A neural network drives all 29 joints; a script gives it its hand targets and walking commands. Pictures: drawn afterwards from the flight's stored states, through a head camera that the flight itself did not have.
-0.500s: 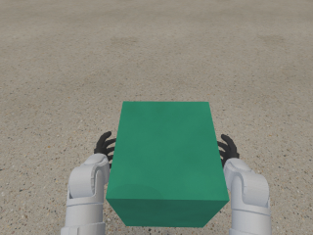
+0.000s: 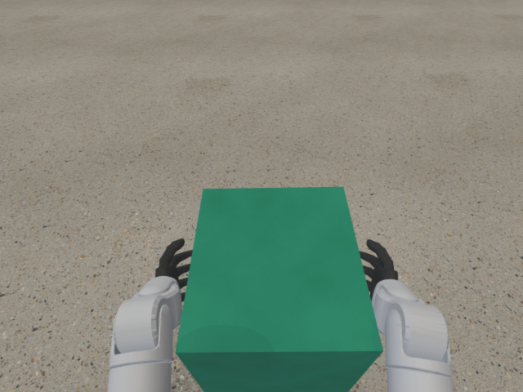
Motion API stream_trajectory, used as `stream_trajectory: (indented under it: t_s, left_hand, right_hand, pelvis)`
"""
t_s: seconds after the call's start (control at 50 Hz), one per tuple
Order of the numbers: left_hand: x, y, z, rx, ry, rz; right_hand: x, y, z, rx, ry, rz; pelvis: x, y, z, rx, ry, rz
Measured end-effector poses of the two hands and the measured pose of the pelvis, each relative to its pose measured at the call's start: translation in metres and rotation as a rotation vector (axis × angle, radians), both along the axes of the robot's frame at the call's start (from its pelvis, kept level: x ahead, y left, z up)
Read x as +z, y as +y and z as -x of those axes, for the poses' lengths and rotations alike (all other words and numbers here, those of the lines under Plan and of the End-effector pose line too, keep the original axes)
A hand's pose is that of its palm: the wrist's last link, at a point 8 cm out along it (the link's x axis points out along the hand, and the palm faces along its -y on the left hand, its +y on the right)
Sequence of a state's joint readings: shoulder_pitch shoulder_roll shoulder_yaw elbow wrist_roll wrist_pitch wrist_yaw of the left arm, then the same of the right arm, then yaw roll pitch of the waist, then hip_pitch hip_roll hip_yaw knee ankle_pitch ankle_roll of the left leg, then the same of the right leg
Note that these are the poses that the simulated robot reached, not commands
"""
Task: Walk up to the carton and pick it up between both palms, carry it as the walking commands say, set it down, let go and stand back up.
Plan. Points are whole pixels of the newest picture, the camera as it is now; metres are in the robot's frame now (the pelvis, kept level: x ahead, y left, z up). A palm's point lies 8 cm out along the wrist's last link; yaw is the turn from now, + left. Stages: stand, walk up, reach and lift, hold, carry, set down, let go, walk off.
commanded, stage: carry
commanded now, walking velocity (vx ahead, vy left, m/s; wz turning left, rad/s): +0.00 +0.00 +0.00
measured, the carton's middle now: (274, 297) +0.29 +0.00 +0.01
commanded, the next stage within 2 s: none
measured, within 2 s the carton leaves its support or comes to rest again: neither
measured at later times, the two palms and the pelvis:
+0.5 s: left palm (167, 296) +0.26 +0.16 +0.06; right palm (384, 300) +0.26 -0.15 +0.07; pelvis +0.00 +0.00 +0.00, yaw +0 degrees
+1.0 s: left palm (170, 295) +0.26 +0.16 +0.06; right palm (384, 297) +0.27 -0.16 +0.06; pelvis +0.00 +0.00 +0.00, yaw +0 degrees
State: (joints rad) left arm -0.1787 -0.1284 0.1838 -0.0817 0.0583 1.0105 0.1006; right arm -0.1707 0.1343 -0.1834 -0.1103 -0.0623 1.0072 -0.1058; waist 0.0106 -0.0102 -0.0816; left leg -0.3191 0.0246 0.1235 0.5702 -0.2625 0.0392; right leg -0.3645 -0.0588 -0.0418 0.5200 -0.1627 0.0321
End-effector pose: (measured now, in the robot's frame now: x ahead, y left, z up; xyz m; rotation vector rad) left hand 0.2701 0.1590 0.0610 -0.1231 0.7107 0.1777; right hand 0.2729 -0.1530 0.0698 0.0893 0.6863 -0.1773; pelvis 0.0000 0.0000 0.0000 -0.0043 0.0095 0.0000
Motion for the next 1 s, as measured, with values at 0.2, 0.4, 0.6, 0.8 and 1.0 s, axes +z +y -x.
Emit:
stream_trajectory:
  t_s: [0.2, 0.4, 0.6, 0.8, 1.0]
  left_hand:
    - [0.002, 0.001, 0.011, -0.001, -0.01, -0.003]
    - [-0.001, 0.0, 0.016, -0.016, -0.002, -0.022]
    - [0.002, -0.001, 0.012, -0.015, -0.013, -0.019]
    - [-0.001, -0.001, 0.013, -0.013, -0.011, -0.022]
    - [-0.005, -0.004, 0.008, -0.013, 0.015, -0.037]
  right_hand:
    - [0.002, 0.001, 0.01, 0.011, -0.01, 0.003]
    - [-0.002, 0.0, 0.015, 0.013, -0.002, -0.001]
    - [-0.001, -0.001, 0.014, 0.012, -0.013, -0.003]
    - [-0.002, 0.0, 0.012, 0.017, -0.011, 0.006]
    - [-0.01, -0.004, 0.006, 0.029, 0.014, 0.004]
  pelvis:
    - [0.0, 0.001, 0.004, 0.005, -0.001, 0.003]
    - [0.001, 0.001, 0.003, 0.001, 0.006, 0.001]
    - [0.0, 0.001, 0.002, 0.003, 0.005, 0.003]
    - [0.0, 0.0, 0.002, -0.001, 0.007, -0.002]
    - [0.002, -0.004, -0.003, 0.004, 0.013, -0.002]
